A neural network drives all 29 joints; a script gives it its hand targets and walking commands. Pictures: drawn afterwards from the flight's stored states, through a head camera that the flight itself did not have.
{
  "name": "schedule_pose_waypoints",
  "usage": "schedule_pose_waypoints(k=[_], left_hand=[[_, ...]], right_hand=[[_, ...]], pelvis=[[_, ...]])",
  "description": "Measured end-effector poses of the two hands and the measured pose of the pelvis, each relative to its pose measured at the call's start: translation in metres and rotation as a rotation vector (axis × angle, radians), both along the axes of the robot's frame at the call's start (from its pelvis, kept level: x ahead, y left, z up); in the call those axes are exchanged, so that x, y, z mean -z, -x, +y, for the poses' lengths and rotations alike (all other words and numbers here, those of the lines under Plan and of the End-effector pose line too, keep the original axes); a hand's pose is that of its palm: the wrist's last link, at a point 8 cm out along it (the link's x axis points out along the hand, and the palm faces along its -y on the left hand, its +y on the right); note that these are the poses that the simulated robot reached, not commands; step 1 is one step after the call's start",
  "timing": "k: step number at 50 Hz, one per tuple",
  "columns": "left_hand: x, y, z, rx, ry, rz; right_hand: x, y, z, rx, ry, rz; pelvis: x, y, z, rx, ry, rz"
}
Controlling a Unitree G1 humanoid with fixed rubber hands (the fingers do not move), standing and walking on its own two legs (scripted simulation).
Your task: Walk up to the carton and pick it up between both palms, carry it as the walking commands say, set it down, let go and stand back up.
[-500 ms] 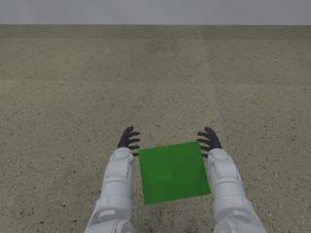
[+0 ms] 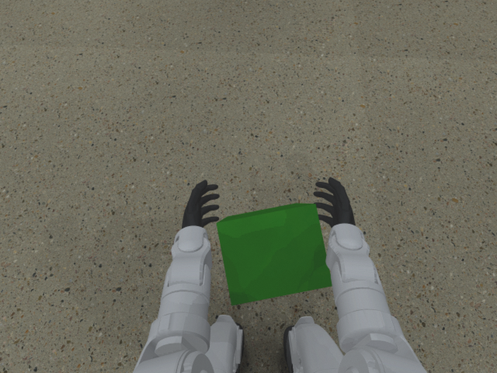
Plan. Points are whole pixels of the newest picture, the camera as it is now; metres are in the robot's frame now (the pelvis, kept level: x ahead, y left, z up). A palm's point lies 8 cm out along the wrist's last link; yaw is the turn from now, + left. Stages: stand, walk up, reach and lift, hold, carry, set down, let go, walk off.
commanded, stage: set down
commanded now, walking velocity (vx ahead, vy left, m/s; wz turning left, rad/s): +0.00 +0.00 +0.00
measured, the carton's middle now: (270, 244) +0.35 -0.01 -0.17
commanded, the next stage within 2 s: none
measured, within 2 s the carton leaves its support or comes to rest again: neither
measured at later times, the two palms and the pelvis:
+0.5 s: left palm (200, 227) +0.37 +0.14 -0.14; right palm (323, 231) +0.36 -0.11 -0.14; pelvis -0.02 +0.00 -0.08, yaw +0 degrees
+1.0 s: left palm (207, 228) +0.40 +0.14 -0.23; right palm (314, 231) +0.39 -0.11 -0.23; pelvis -0.02 +0.01 -0.15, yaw -1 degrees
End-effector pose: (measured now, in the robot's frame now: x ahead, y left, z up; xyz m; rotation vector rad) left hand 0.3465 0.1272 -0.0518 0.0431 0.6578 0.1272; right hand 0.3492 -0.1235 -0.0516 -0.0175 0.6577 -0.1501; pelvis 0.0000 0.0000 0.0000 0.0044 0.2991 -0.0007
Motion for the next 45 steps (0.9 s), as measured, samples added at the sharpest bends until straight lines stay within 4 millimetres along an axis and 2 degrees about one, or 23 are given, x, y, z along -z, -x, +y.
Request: schedule_pose_waypoints(k=[13,45], left_hand=[[0.050,-0.012,0.006,-0.017,0.003,-0.019],[0.161,-0.047,0.010,-0.035,0.026,-0.010]], right_hand=[[0.052,-0.005,0.007,0.040,-0.008,-0.015],[0.164,-0.038,0.011,0.045,-0.010,0.003]], pelvis=[[0.045,0.012,-0.005,-0.008,0.008,0.116],[0.139,0.023,0.013,-0.005,0.027,0.324]])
